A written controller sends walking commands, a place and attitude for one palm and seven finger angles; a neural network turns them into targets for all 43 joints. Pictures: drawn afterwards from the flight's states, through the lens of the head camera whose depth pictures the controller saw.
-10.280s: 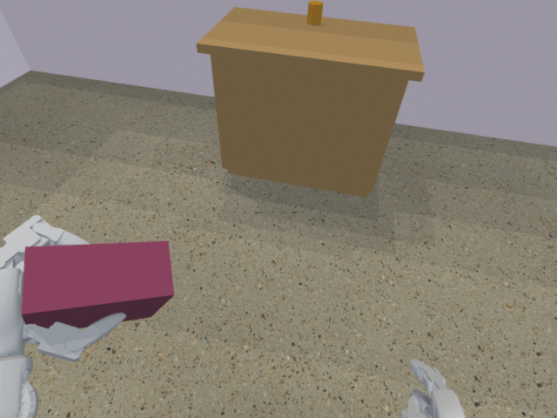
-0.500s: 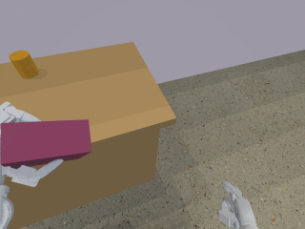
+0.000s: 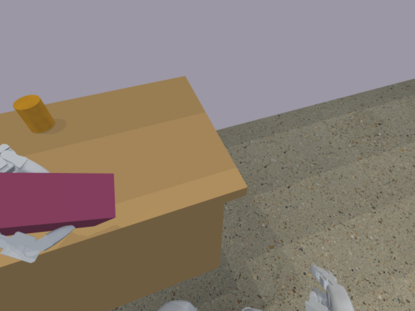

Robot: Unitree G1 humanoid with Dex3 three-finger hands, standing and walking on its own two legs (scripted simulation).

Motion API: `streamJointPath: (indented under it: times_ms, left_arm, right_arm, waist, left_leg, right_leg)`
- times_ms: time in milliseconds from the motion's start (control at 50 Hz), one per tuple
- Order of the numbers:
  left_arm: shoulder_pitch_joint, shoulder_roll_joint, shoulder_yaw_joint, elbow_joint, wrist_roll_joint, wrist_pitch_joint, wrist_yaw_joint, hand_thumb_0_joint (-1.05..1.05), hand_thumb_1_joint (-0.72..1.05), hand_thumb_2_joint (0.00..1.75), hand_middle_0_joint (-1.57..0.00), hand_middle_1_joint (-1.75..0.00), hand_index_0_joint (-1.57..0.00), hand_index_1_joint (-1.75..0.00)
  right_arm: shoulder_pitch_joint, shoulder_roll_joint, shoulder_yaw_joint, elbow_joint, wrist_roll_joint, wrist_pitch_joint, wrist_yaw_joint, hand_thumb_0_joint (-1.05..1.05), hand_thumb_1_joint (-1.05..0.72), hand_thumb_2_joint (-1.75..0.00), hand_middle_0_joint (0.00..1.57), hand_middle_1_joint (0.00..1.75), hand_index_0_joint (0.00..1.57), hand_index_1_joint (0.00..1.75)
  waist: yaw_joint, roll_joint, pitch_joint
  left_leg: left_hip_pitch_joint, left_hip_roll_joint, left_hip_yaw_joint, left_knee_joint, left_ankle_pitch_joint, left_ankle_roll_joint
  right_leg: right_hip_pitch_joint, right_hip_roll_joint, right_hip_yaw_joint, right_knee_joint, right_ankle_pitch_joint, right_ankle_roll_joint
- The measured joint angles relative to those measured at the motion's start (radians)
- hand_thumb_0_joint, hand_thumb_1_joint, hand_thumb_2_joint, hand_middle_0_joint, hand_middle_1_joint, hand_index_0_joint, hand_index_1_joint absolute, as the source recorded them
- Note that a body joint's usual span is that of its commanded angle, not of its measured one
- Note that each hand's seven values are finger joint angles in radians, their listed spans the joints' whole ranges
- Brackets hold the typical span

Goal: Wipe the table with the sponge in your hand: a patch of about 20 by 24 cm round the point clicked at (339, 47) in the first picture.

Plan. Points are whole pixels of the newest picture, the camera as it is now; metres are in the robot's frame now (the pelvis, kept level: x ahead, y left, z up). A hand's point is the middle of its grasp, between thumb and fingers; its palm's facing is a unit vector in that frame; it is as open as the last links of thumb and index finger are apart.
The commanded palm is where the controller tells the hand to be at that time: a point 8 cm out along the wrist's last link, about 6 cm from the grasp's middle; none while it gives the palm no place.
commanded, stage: come to a stop and stand still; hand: left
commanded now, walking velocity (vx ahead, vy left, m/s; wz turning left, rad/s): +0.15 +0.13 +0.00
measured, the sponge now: (72, 204) +0.23 +0.21 +0.17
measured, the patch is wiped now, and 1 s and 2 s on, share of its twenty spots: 0.00 0.00 0.00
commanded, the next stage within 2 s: look again from close up in 1.88 s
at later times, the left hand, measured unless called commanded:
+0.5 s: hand (7, 165) +0.27 +0.31 +0.19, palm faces +0.41 -0.85 -0.32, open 10.0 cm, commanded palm +0.22 +0.34 +0.20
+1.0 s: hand out of the picture +0.29 +0.35 +0.24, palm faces +0.53 -0.74 -0.42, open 10.0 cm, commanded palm +0.20 +0.33 +0.20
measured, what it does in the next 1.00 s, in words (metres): steps on the spot: left foot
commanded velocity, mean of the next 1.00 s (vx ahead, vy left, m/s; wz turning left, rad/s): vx -0.05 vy -0.06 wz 0.00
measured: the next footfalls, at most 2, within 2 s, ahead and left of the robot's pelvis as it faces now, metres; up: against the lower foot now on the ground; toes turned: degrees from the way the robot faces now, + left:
left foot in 0.32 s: +0.08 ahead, +0.17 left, +0.00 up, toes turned +2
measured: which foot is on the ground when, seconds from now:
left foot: up 0.00-0.30, down 0.32-1.00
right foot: down 0.00-1.00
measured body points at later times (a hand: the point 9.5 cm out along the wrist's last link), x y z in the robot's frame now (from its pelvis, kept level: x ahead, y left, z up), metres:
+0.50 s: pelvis +0.05 +0.07 +0.03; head +0.05 +0.09 +0.48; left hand +0.24 +0.36 +0.21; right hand +0.23 -0.16 -0.03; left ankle +0.04 +0.17 -0.71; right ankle +0.09 -0.04 -0.71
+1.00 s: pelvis +0.05 +0.05 +0.02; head +0.06 +0.06 +0.47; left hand +0.25 +0.39 +0.27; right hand +0.21 -0.18 -0.06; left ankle +0.04 +0.17 -0.71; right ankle +0.09 -0.04 -0.71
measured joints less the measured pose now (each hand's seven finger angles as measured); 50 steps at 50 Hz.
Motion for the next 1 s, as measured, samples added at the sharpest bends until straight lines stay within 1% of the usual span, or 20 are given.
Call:
streamJointPath:
  times_ms: [60,100,140,200,240,280,320,340,380,440,540,620,700,820,840,860,880,920,960,1000]
  left_arm:
    - [-0.006,-0.047,-0.012,0.042,0.009,0.017,0.004,-0.01,-0.49,1.00,-0.74,-1.34,-0.76,-1.34]
    - [-0.020,-0.079,-0.042,0.050,0.014,0.029,0.013,-0.01,-0.49,1.00,-0.74,-1.34,-0.76,-1.34]
    - [-0.029,-0.099,-0.075,0.043,0.019,0.034,0.020,-0.01,-0.49,1.00,-0.74,-1.34,-0.76,-1.34]
    - [-0.028,-0.095,-0.104,0.012,0.022,0.035,0.030,-0.01,-0.49,1.00,-0.74,-1.34,-0.76,-1.34]
    - [-0.019,-0.077,-0.104,-0.009,0.020,0.031,0.037,-0.01,-0.49,1.00,-0.74,-1.34,-0.76,-1.34]
    - [-0.011,-0.058,-0.094,-0.023,0.016,0.029,0.046,-0.01,-0.49,1.00,-0.74,-1.34,-0.76,-1.34]
    - [-0.011,-0.048,-0.083,-0.032,0.009,0.032,0.053,-0.01,-0.50,1.00,-0.74,-1.34,-0.76,-1.34]
    - [-0.022,-0.041,-0.077,-0.023,0.006,0.035,0.055,-0.01,-0.50,1.00,-0.74,-1.34,-0.76,-1.34]
    - [-0.032,-0.035,-0.063,-0.003,0.001,0.051,0.056,-0.01,-0.50,1.00,-0.74,-1.34,-0.76,-1.34]
    - [-0.026,-0.044,-0.050,0.006,0.000,0.087,0.052,-0.01,-0.50,1.00,-0.74,-1.34,-0.76,-1.34]
    - [-0.036,-0.072,-0.079,-0.037,-0.003,0.125,0.045,-0.01,-0.50,1.00,-0.74,-1.34,-0.76,-1.34]
    - [-0.040,-0.071,-0.094,-0.079,-0.006,0.126,0.038,-0.01,-0.50,1.00,-0.74,-1.34,-0.77,-1.34]
    - [-0.035,-0.053,-0.077,-0.090,-0.013,0.117,0.035,-0.01,-0.50,1.00,-0.74,-1.34,-0.77,-1.34]
    - [0.001,-0.060,-0.066,-0.048,-0.017,0.118,0.041,-0.01,-0.50,1.00,-0.74,-1.34,-0.77,-1.34]
    - [-0.040,-0.024,-0.081,-0.023,-0.013,0.114,0.031,-0.01,-0.50,1.00,-0.74,-1.34,-0.77,-1.34]
    - [-0.113,0.030,-0.082,0.021,0.006,0.091,0.008,-0.01,-0.50,1.00,-0.74,-1.34,-0.77,-1.34]
    - [-0.183,0.075,-0.066,0.065,0.025,0.069,-0.002,-0.01,-0.50,1.00,-0.74,-1.34,-0.77,-1.34]
    - [-0.285,0.134,-0.007,0.138,0.032,0.035,0.006,-0.01,-0.50,1.00,-0.74,-1.34,-0.77,-1.34]
    - [-0.306,0.154,0.059,0.183,0.014,0.005,0.019,-0.01,-0.50,1.00,-0.74,-1.34,-0.77,-1.34]
    - [-0.257,0.141,0.083,0.183,-0.018,-0.021,0.029,-0.01,-0.50,1.00,-0.74,-1.34,-0.77,-1.34]
  right_arm:
    - [0.000,-0.002,0.004,0.001,-0.002,-0.003,0.002,0.01,-0.91,-0.90,0.20,0.30,0.20,0.30]
    - [0.001,-0.011,0.007,-0.002,-0.005,-0.015,-0.003,0.01,-0.91,-0.90,0.20,0.30,0.20,0.30]
    - [-0.002,-0.019,0.010,-0.003,-0.009,-0.031,-0.009,0.01,-0.91,-0.90,0.20,0.30,0.20,0.30]
    - [-0.011,-0.022,0.012,-0.012,-0.013,-0.054,-0.023,0.01,-0.91,-0.90,0.20,0.30,0.20,0.30]
    - [-0.017,-0.024,0.011,-0.024,-0.012,-0.066,-0.031,0.01,-0.91,-0.90,0.20,0.30,0.20,0.30]
    - [-0.020,-0.027,0.009,-0.039,-0.008,-0.071,-0.037,0.01,-0.90,-0.90,0.20,0.30,0.20,0.30]
    - [-0.020,-0.034,0.003,-0.053,-0.003,-0.072,-0.044,0.01,-0.90,-0.90,0.20,0.30,0.20,0.30]
    - [-0.027,-0.023,-0.002,-0.045,0.001,-0.067,-0.048,0.01,-0.90,-0.90,0.20,0.30,0.20,0.30]
    - [-0.030,-0.002,0.005,-0.037,0.007,-0.048,-0.050,0.01,-0.91,-0.90,0.20,0.30,0.20,0.30]
    - [-0.019,0.023,0.025,-0.046,0.004,-0.037,-0.047,0.01,-0.91,-0.90,0.20,0.30,0.20,0.30]
    - [-0.011,0.049,0.044,-0.061,-0.006,-0.047,-0.036,0.01,-0.90,-0.90,0.20,0.30,0.20,0.30]
    - [-0.016,0.066,0.051,-0.062,-0.011,-0.052,-0.027,0.01,-0.90,-0.90,0.20,0.30,0.20,0.30]
    - [-0.018,0.074,0.053,-0.057,-0.008,-0.046,-0.022,0.01,-0.90,-0.90,0.20,0.30,0.20,0.30]
    - [-0.004,0.051,0.048,-0.049,0.000,-0.031,-0.025,0.01,-0.90,-0.90,0.20,0.30,0.20,0.30]
    - [0.022,0.033,0.066,-0.081,0.019,-0.022,-0.054,0.01,-0.90,-0.90,0.20,0.30,0.20,0.30]
    - [0.055,0.023,0.071,-0.105,0.033,-0.034,-0.069,0.01,-0.90,-0.90,0.20,0.30,0.20,0.30]
    - [0.073,0.022,0.074,-0.103,0.034,-0.051,-0.069,0.01,-0.90,-0.90,0.20,0.30,0.20,0.30]
    - [0.080,0.017,0.085,-0.075,0.022,-0.070,-0.045,0.01,-0.90,-0.90,0.20,0.30,0.20,0.30]
    - [0.075,0.005,0.085,-0.052,0.008,-0.086,-0.016,0.01,-0.90,-0.90,0.20,0.30,0.20,0.30]
    - [0.090,-0.015,0.069,-0.054,0.008,-0.113,0.012,0.01,-0.90,-0.90,0.20,0.30,0.20,0.30]
  waist:
    - [0.022,-0.030,-0.022]
    - [0.027,-0.044,-0.032]
    - [0.029,-0.061,-0.040]
    - [0.025,-0.084,-0.050]
    - [0.018,-0.085,-0.060]
    - [0.008,-0.068,-0.072]
    - [-0.005,-0.025,-0.083]
    - [-0.008,-0.030,-0.078]
    - [-0.004,-0.048,-0.072]
    - [-0.001,-0.060,-0.074]
    - [0.019,-0.075,-0.046]
    - [0.025,-0.075,-0.025]
    - [0.017,-0.061,-0.022]
    - [0.006,-0.041,-0.049]
    - [0.011,-0.037,-0.038]
    - [0.018,-0.039,-0.035]
    - [0.019,-0.051,-0.037]
    - [0.022,-0.076,-0.041]
    - [0.021,-0.076,-0.053]
    - [0.015,-0.062,-0.066]
  left_leg:
    - [-0.087,0.048,-0.013,0.002,0.064,-0.016]
    - [-0.109,0.074,-0.013,-0.070,0.115,-0.020]
    - [-0.094,0.088,-0.001,-0.185,0.141,-0.020]
    - [-0.013,0.088,0.029,-0.397,0.132,-0.018]
    - [0.059,0.078,0.044,-0.529,0.127,-0.016]
    - [0.138,0.070,0.046,-0.649,0.140,-0.013]
    - [0.207,0.083,0.025,-0.744,0.176,-0.015]
    - [0.215,0.078,0.023,-0.746,0.169,-0.026]
    - [0.233,0.069,0.032,-0.748,0.161,-0.033]
    - [0.244,0.068,0.041,-0.764,0.162,-0.027]
    - [0.244,0.059,0.056,-0.779,0.171,-0.014]
    - [0.236,0.057,0.064,-0.776,0.173,-0.009]
    - [0.230,0.064,0.064,-0.775,0.174,-0.011]
    - [0.236,0.072,0.065,-0.786,0.177,-0.016]
    - [0.238,0.071,0.053,-0.780,0.176,-0.015]
    - [0.226,0.065,0.031,-0.766,0.175,-0.015]
    - [0.215,0.055,0.013,-0.755,0.175,-0.018]
    - [0.200,0.045,-0.003,-0.742,0.173,-0.027]
    - [0.182,0.057,-0.001,-0.728,0.163,-0.034]
    - [0.164,0.066,0.001,-0.720,0.155,-0.035]
  right_leg:
    - [0.038,-0.009,0.019,-0.069,0.029,0.008]
    - [0.063,-0.024,0.025,-0.118,0.048,0.015]
    - [0.082,-0.042,0.034,-0.159,0.065,0.027]
    - [0.099,-0.066,0.055,-0.196,0.079,0.043]
    - [0.102,-0.073,0.066,-0.200,0.077,0.055]
    - [0.100,-0.068,0.070,-0.189,0.066,0.068]
    - [0.094,-0.044,0.056,-0.166,0.048,0.081]
    - [0.098,-0.050,0.056,-0.157,0.040,0.088]
    - [0.120,-0.056,0.068,-0.173,0.045,0.097]
    - [0.143,-0.054,0.078,-0.217,0.064,0.112]
    - [0.143,-0.060,0.092,-0.242,0.085,0.126]
    - [0.133,-0.062,0.101,-0.243,0.091,0.130]
    - [0.137,-0.054,0.100,-0.262,0.104,0.128]
    - [0.145,-0.045,0.101,-0.282,0.112,0.122]
    - [0.147,-0.040,0.104,-0.263,0.092,0.134]
    - [0.135,-0.037,0.107,-0.225,0.049,0.138]
    - [0.122,-0.038,0.110,-0.195,0.025,0.133]
    - [0.106,-0.040,0.111,-0.177,0.051,0.112]
    - [0.088,-0.027,0.114,-0.170,0.050,0.093]
    - [0.075,-0.017,0.116,-0.174,0.044,0.088]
